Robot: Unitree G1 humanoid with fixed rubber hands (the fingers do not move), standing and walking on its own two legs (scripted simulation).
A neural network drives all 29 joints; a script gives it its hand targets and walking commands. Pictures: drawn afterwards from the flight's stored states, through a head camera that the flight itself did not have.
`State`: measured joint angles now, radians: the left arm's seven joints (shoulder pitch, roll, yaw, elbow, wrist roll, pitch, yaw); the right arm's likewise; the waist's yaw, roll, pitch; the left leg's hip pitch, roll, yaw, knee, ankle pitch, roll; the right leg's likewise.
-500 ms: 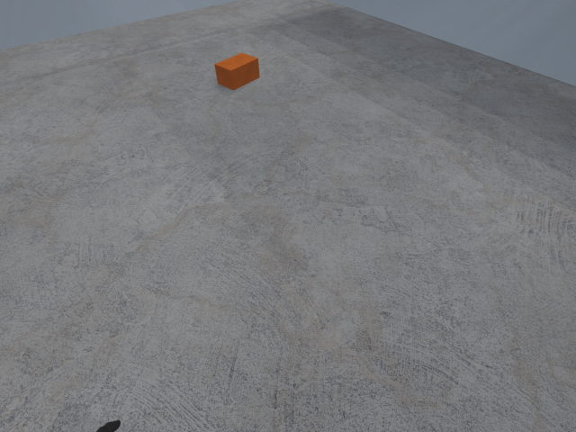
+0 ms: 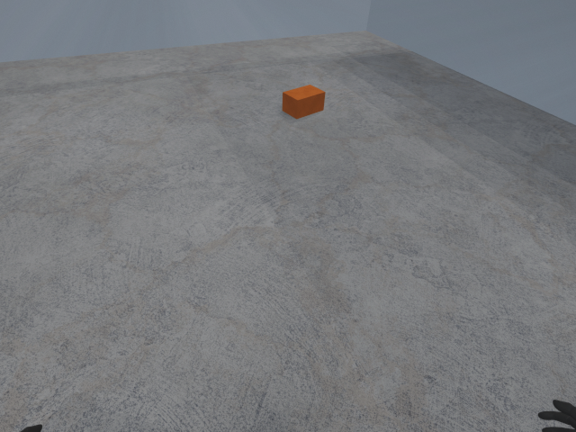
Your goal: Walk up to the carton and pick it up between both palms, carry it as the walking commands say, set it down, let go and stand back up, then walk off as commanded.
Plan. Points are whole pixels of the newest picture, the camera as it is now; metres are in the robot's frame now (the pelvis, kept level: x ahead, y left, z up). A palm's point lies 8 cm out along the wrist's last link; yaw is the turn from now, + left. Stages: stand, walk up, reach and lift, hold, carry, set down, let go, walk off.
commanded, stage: walk up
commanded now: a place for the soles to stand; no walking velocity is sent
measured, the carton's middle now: (303, 101) +2.75 +0.15 -0.70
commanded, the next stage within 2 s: none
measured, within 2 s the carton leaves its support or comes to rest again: neither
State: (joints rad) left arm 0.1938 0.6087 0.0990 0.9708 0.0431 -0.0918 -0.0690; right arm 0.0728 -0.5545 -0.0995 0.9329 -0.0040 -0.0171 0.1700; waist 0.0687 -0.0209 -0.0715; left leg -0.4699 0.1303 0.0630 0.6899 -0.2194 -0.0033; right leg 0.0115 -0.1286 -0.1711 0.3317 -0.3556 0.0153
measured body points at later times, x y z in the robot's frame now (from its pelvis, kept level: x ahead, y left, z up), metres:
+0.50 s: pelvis +0.30 +0.05 -0.02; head +0.31 +0.06 +0.43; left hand +0.51 +0.38 -0.08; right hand +0.28 -0.32 -0.11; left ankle +0.09 +0.15 -0.74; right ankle +0.47 -0.06 -0.74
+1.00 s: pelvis +0.64 +0.12 -0.02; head +0.64 +0.14 +0.43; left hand +0.64 +0.48 -0.13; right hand +0.88 -0.19 -0.06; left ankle +0.70 +0.24 -0.74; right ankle +0.52 -0.05 -0.67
